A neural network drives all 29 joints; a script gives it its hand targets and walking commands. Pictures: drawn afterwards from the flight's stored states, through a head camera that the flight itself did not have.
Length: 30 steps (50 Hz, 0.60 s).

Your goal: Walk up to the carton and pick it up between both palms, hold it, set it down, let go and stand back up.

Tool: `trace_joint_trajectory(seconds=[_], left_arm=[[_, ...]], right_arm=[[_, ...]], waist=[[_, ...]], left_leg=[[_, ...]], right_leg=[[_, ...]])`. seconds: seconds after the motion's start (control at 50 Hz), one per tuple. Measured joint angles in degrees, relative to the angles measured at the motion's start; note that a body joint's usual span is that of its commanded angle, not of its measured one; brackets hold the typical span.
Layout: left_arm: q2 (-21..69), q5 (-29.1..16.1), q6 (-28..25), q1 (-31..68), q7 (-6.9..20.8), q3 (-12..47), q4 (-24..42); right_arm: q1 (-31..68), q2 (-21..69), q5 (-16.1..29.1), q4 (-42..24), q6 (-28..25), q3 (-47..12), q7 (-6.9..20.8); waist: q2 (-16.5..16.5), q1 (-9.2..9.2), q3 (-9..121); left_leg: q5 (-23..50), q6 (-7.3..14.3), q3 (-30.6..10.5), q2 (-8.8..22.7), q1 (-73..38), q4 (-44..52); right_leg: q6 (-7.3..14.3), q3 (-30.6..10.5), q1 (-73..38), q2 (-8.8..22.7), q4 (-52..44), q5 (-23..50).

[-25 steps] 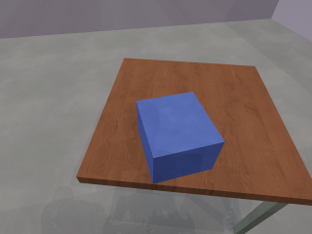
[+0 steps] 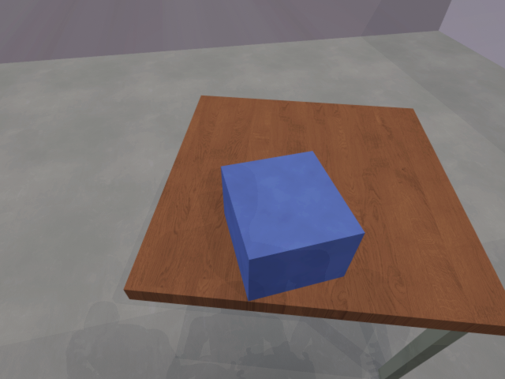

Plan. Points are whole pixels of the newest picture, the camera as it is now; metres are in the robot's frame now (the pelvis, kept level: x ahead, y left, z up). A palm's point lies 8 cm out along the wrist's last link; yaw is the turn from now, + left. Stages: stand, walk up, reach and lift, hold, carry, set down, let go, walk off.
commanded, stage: stand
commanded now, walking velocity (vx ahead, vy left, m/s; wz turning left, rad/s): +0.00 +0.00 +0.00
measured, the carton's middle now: (282, 221) +0.46 -0.06 -0.06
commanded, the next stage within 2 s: none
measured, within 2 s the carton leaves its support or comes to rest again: neither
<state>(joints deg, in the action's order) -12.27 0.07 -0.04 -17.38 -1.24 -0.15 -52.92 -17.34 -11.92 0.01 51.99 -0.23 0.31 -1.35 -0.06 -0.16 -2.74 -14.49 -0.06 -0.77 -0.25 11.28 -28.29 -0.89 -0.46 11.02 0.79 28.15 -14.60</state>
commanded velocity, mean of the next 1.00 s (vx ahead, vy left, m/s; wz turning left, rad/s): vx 0.00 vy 0.00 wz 0.00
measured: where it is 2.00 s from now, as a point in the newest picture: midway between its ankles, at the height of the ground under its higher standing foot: outside the picture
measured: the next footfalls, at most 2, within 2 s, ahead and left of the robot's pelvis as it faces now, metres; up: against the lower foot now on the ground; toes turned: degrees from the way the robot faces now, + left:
none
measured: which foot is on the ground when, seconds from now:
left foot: down 0.00-1.00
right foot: down 0.00-1.00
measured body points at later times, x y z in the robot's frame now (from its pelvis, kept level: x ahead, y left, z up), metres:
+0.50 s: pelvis +0.00 +0.00 +0.00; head +0.01 +0.00 +0.45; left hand +0.03 +0.24 -0.15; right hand +0.04 -0.24 -0.15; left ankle +0.01 +0.12 -0.74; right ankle +0.01 -0.13 -0.74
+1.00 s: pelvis +0.01 +0.01 +0.00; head +0.02 +0.01 +0.45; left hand +0.02 +0.24 -0.15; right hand +0.03 -0.23 -0.15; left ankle +0.01 +0.12 -0.74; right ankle +0.01 -0.13 -0.74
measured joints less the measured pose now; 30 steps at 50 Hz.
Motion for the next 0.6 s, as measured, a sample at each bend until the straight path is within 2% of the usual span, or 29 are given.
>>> trace_joint_trajectory(seconds=[0.6], left_arm=[[1.0, 0.0, 0.0, 0.2, -0.6, 0.3, -4.2]], right_arm=[[0.1, 1.1, 0.1, 3.9, -0.1, -0.1, -0.5]], waist=[[-0.1, -0.01, -0.1]], left_leg=[[0.4, 0.2, 0.2, -0.3, -1.3, 1.7]], right_leg=[[-0.4, -0.3, -1.2, 0.3, -1.6, 0.3]])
